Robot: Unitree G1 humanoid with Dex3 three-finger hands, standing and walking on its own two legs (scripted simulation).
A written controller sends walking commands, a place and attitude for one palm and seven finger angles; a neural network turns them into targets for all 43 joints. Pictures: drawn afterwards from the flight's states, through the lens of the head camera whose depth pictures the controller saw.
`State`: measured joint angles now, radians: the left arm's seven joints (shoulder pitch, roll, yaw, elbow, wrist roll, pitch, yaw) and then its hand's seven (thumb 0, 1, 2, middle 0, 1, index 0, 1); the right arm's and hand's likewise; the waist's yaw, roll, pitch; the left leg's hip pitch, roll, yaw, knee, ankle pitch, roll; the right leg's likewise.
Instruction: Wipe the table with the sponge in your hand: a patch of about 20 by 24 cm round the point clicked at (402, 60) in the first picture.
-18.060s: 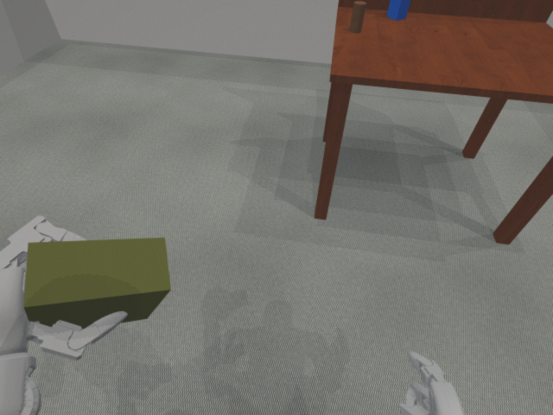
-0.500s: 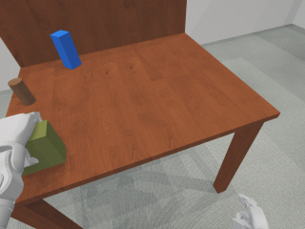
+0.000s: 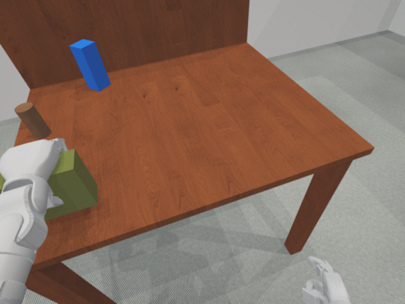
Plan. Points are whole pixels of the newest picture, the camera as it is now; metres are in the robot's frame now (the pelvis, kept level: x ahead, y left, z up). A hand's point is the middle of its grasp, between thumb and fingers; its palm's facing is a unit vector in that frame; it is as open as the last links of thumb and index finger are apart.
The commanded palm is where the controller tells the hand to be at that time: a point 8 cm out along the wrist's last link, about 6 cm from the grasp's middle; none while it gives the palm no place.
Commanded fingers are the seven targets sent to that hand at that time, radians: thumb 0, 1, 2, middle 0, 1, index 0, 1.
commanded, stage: move the sponge above the wiping area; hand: left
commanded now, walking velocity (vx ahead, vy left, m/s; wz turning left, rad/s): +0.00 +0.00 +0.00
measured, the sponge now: (57, 193) +0.29 +0.35 +0.07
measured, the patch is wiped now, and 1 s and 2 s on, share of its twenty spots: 0.00 0.00 0.00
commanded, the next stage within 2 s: none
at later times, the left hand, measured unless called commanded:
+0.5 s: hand (46, 180) +0.28 +0.34 +0.12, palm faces -0.02 -0.01 -1.00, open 10.0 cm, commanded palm +0.26 +0.34 +0.18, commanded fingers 0.00 0.10 1.30 -1.20 -1.60 -1.20 -1.60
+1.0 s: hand (42, 183) +0.28 +0.36 +0.11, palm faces -0.06 -0.02 -1.00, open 10.0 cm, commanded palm +0.26 +0.35 +0.18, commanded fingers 0.00 0.10 1.30 -1.20 -1.60 -1.20 -1.60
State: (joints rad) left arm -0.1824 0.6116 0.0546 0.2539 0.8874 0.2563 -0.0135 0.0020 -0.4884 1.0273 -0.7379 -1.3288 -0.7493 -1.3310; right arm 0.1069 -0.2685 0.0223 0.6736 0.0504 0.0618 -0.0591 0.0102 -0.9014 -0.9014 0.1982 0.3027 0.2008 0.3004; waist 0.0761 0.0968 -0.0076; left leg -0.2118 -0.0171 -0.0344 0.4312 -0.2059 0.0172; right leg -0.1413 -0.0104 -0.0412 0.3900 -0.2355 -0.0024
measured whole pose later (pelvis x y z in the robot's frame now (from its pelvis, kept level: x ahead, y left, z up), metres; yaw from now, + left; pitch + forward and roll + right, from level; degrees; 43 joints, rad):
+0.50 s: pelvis +0.01 -0.02 +0.00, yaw +1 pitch -1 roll +0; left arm -0.16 0.64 0.07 0.25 0.88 0.27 -0.05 0.00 -0.49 1.03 -0.74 -1.33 -0.75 -1.33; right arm 0.08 -0.28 0.02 0.67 0.05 0.06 -0.07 0.01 -0.90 -0.90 0.20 0.30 0.20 0.30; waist 0.08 0.10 0.00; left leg -0.20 0.00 -0.05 0.43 -0.22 0.00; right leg -0.13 0.00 -0.06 0.40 -0.25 -0.02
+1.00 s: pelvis +0.01 -0.01 +0.00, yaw +1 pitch +0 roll -1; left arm -0.18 0.67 0.09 0.30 0.87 0.21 -0.06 0.00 -0.49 1.03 -0.74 -1.33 -0.75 -1.33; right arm 0.12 -0.29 0.01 0.68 0.06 0.06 -0.08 0.01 -0.90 -0.90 0.20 0.30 0.20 0.30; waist 0.07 0.09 0.00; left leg -0.23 -0.01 -0.06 0.46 -0.23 0.00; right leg -0.15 0.00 -0.06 0.41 -0.26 -0.01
